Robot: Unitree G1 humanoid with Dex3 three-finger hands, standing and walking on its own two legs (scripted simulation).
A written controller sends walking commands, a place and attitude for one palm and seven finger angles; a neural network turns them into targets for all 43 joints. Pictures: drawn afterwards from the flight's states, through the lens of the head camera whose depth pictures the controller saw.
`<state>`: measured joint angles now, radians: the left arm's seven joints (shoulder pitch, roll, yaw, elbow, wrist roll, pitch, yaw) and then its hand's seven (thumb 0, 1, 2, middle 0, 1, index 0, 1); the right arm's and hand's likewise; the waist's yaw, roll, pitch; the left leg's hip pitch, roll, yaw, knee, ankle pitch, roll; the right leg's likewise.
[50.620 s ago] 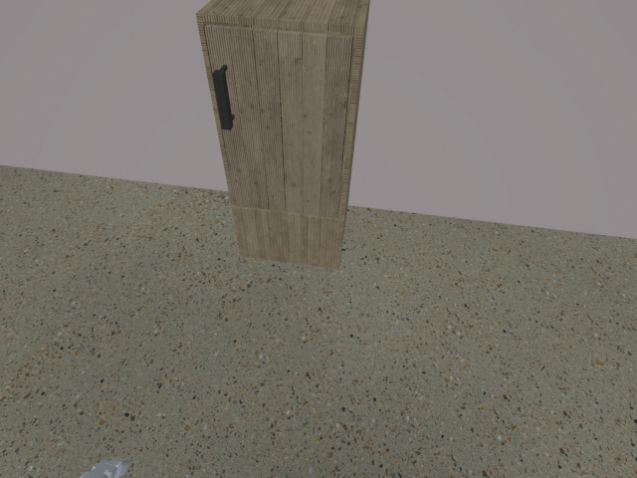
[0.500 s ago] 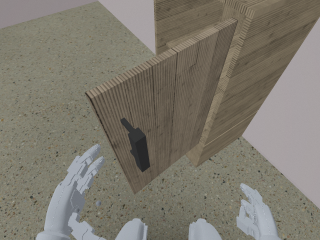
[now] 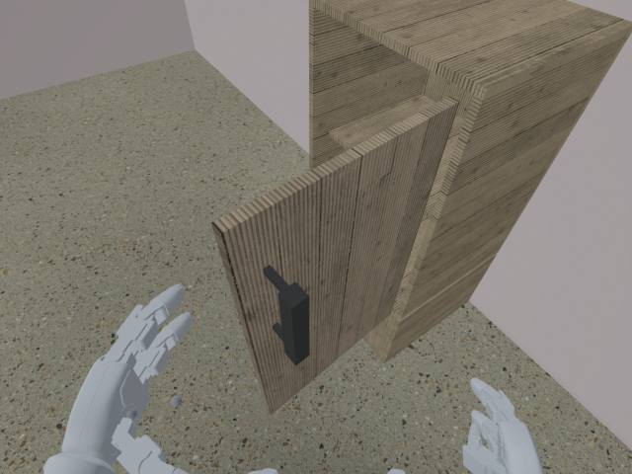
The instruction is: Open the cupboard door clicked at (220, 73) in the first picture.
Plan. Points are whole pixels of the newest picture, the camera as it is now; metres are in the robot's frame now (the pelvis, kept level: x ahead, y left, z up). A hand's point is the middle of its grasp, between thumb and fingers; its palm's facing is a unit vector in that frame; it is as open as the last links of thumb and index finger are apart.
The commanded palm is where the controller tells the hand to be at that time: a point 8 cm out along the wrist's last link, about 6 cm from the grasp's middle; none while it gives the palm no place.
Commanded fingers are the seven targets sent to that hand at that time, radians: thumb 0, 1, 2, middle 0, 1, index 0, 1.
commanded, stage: draw the hand back to the body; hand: left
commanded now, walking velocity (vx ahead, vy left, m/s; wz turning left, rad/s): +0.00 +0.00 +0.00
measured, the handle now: (285, 316) +0.31 +0.07 +0.03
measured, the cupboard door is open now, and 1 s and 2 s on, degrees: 95 95 95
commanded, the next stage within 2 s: step back with the hand held close in 1.16 s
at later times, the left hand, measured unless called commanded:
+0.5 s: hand (70, 331) +0.21 +0.23 +0.17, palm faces +0.32 -0.85 -0.41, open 12.5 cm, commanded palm +0.16 +0.28 +0.19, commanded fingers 0.00 0.44 0.70 -0.18 -0.30 -0.18 -0.30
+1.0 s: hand (33, 290) +0.22 +0.24 +0.22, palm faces +0.44 -0.80 -0.41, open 7.6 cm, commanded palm +0.17 +0.28 +0.24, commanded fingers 0.00 0.90 0.90 -0.20 -0.30 -0.20 -0.30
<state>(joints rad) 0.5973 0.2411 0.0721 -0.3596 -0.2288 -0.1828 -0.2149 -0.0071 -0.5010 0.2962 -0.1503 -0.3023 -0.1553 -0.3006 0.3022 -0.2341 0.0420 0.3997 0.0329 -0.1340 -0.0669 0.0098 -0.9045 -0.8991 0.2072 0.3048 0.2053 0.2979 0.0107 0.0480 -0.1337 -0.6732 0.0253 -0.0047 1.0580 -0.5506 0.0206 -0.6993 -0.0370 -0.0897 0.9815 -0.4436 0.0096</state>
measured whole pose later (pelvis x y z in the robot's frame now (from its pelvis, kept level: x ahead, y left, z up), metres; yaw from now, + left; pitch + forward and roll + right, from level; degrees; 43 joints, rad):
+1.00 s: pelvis +0.02 -0.02 +0.07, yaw -1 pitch -5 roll -1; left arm 0.46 0.33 0.33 -0.39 -0.04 -0.07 0.11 0.01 0.84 0.87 -0.21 -0.30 -0.21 -0.30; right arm 0.19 -0.24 0.02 0.63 -0.01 -0.12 -0.08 0.01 -0.91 -0.90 0.21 0.30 0.20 0.30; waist 0.08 0.07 0.04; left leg -0.04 0.03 0.04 0.42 -0.30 0.00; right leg -0.10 -0.01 -0.06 0.40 -0.22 0.00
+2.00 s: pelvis -0.07 +0.01 +0.05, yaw -1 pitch -2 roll -1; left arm 0.52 0.38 0.42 -0.51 0.01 -0.21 0.16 0.02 0.88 0.89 -0.21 -0.30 -0.22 -0.30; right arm 0.21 -0.22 0.01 0.57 -0.01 -0.07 -0.09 0.01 -0.90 -0.90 0.21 0.30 0.21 0.30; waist 0.02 0.00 0.06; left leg -0.37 0.00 0.04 0.65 -0.29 0.05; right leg -0.39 -0.03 -0.02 0.55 -0.13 0.02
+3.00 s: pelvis -0.21 +0.00 +0.05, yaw -5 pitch +2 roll +0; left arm 0.58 0.49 0.45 -0.59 -0.04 -0.19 0.14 0.02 0.88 0.89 -0.22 -0.30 -0.22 -0.30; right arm 0.24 -0.21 0.03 0.66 -0.01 -0.12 -0.08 0.01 -0.90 -0.90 0.21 0.31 0.21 0.30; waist -0.02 -0.07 -0.05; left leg -0.39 -0.03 0.07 0.58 -0.23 0.06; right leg -0.18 0.00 -0.01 0.63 -0.45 0.01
